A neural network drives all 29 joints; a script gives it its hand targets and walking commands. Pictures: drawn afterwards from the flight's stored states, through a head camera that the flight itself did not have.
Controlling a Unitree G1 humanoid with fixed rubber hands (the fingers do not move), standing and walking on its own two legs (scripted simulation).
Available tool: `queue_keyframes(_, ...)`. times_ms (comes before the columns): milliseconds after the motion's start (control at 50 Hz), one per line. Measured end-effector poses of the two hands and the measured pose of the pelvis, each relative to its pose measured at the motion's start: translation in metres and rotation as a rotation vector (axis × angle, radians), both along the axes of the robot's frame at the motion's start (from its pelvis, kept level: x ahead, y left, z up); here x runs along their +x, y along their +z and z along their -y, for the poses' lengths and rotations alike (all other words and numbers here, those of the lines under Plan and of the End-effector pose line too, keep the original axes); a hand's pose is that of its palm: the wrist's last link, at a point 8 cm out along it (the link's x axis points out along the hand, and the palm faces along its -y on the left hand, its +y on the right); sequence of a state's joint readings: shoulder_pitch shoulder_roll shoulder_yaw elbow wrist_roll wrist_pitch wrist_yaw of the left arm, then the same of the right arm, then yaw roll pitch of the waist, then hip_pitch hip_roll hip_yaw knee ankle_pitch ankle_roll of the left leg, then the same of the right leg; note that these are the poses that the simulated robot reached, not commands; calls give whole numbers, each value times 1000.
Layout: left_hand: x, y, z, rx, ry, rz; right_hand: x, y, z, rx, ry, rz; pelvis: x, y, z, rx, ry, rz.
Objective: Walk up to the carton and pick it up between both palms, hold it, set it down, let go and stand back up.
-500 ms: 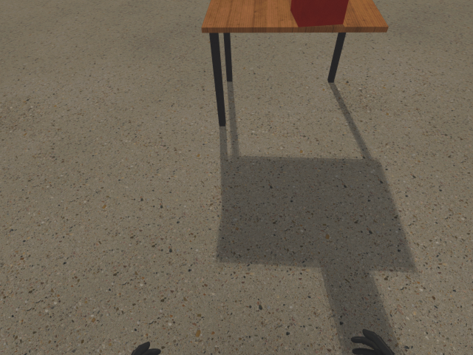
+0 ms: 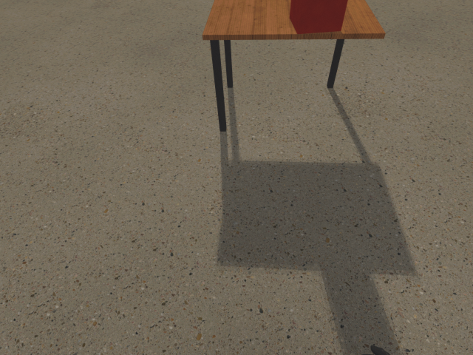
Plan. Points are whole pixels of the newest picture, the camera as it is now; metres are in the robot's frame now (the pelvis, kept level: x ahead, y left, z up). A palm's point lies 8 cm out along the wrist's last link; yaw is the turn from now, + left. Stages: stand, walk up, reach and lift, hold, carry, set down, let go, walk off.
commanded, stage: stand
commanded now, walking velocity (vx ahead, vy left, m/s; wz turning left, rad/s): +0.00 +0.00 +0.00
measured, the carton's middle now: out of the picture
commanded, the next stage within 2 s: none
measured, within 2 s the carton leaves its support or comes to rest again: neither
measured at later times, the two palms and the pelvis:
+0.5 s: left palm out of the picture +0.05 +0.23 -0.12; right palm out of the picture +0.06 -0.23 -0.12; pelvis +0.01 +0.00 +0.01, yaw +0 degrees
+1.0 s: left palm out of the picture +0.00 +0.22 -0.13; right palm out of the picture +0.01 -0.21 -0.13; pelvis +0.01 +0.00 +0.01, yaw +0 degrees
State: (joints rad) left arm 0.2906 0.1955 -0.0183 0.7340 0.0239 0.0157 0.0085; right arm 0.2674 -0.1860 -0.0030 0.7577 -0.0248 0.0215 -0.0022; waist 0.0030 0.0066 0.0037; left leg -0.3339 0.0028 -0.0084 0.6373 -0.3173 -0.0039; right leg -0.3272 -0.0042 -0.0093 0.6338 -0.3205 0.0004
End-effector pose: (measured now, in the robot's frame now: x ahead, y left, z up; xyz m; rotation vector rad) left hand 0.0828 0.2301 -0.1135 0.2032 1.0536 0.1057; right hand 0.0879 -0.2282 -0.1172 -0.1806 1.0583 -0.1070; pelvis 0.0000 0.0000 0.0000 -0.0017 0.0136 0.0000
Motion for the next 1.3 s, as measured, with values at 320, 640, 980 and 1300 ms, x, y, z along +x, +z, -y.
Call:
queue_keyframes(320,-15,-5,-2,3,27,-72,-21,-6,4,-6,-32,-87,5,3,1,1,0,-1)
queue_keyframes(640,-46,-11,-5,4,71,-191,-41,-9,2,-8,-64,-183,9,9,-1,2,-1,10)
queue_keyframes(980,-80,-17,7,-27,91,-315,-80,-15,-13,21,-94,-311,8,13,-4,1,-3,27)
queue_keyframes(1300,-104,-19,12,-43,104,-386,-103,-17,-24,40,-106,-369,5,14,-7,2,-3,31)
